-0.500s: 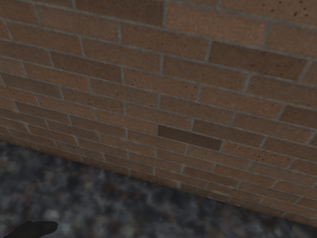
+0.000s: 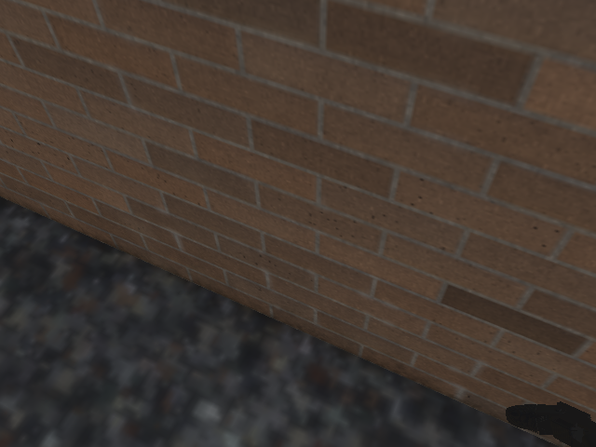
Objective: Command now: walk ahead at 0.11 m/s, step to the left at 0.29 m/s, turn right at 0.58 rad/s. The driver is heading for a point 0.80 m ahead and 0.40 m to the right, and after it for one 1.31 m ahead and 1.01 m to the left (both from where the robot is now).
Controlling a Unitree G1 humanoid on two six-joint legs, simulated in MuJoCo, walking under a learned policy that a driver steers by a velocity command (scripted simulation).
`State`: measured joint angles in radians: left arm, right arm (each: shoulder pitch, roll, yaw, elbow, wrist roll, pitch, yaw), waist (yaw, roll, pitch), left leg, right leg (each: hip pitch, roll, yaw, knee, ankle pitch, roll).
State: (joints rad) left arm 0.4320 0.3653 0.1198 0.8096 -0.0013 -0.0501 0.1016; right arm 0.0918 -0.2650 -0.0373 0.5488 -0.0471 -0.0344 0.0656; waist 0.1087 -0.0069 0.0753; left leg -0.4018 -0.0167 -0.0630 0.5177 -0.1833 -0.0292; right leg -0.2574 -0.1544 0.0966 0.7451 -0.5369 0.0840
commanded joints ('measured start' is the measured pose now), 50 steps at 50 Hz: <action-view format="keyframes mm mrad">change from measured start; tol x32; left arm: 1 -41 53 -12 -123 5 -9 9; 22 -455 11 -56 -274 -13 48 -108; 50 -259 51 -55 -328 55 137 -187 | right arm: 1 194 -161 -71 1 -10 -6 -42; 30 -186 -158 -58 88 11 1 -118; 43 449 -306 -76 298 20 -1 -206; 50 287 -316 -92 329 59 -17 -194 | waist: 1 -103 183 -324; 25 -97 193 -212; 36 -171 -300 -346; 50 -56 174 30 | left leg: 1 522 299 -169 -116 723 291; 24 417 361 246 -153 364 177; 29 -348 70 122 518 -500 -133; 36 -190 -12 -70 762 -149 -62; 42 574 237 -148 -159 95 53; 44 445 690 -704 -318 44 311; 50 111 367 -132 -359 -186 89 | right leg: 1 -466 107 -88 531 -145 -34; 24 -153 70 -203 -78 143 -47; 26 6 106 -204 -303 305 -117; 28 384 -154 258 -276 1150 -303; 40 -172 153 188 -380 258 -244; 43 -457 272 227 264 -145 -118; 50 -347 161 102 446 281 -69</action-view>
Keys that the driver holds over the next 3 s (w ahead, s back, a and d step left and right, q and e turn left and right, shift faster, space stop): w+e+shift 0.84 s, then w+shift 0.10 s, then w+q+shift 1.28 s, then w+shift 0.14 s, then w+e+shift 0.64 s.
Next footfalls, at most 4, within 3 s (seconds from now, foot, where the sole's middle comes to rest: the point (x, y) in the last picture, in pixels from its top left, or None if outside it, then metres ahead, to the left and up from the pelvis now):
0.54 right None -0.06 -0.10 -0.77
0.84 left None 0.10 0.07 -0.77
1.18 right None -0.22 -0.24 -0.77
1.50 left None -0.08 -0.20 -0.77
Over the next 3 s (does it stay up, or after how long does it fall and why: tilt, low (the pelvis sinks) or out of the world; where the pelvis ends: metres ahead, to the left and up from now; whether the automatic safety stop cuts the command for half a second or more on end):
stays up -0.14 0.09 0.02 its command is cut before an obstacle from the start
